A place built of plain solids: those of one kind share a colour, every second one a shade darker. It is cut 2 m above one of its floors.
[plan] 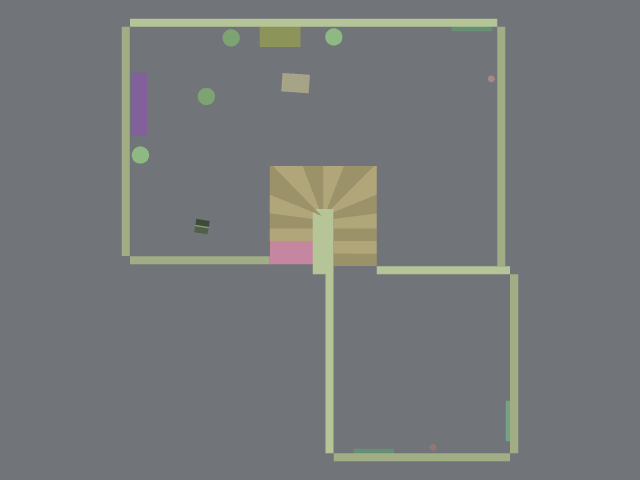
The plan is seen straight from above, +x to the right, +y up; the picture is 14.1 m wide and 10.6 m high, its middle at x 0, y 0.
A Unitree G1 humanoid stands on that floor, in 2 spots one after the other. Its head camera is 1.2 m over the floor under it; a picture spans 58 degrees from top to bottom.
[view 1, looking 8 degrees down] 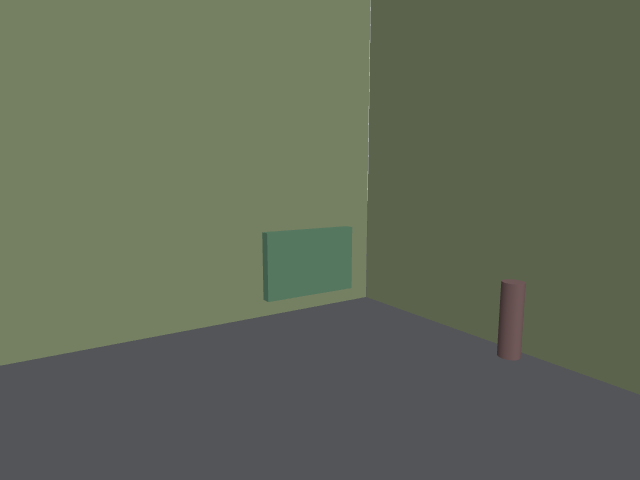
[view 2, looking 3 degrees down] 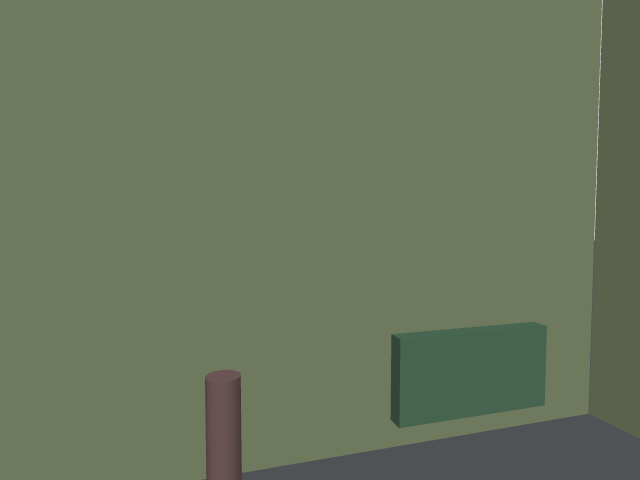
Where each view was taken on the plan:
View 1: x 0.83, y -1.95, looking -33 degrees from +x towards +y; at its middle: radiator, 3.94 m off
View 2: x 2.63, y -2.71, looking -107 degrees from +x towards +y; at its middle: wall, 2.09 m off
